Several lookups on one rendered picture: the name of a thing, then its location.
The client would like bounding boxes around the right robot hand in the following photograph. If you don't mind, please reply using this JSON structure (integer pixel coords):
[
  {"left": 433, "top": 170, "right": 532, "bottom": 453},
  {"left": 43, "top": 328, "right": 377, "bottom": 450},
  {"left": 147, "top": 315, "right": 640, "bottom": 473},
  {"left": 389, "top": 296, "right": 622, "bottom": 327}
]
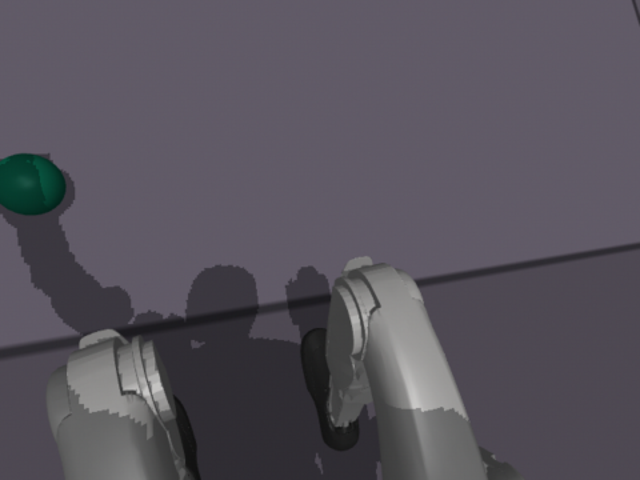
[{"left": 478, "top": 446, "right": 526, "bottom": 480}]

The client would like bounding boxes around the right robot foot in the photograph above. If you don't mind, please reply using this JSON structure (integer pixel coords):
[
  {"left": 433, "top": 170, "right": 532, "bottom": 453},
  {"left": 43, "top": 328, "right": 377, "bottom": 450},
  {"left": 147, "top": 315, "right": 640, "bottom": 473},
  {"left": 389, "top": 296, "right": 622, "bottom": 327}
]
[{"left": 301, "top": 328, "right": 359, "bottom": 451}]

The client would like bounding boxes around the left robot foot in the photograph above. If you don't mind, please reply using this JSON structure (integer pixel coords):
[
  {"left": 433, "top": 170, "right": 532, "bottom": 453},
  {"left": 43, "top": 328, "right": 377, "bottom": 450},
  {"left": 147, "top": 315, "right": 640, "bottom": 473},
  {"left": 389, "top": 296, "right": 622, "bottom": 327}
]
[{"left": 173, "top": 395, "right": 201, "bottom": 480}]

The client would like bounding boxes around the ball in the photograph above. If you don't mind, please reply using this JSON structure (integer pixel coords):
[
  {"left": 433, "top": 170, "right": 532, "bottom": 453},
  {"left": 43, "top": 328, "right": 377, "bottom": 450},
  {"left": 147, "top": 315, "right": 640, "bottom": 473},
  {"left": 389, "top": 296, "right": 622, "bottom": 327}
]
[{"left": 0, "top": 153, "right": 66, "bottom": 215}]

